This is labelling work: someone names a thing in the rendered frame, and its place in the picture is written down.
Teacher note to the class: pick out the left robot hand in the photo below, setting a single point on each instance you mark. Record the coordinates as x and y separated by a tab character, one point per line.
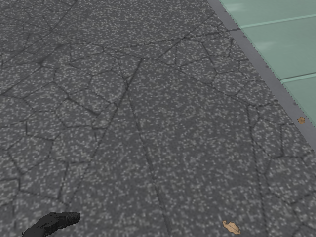
52	222

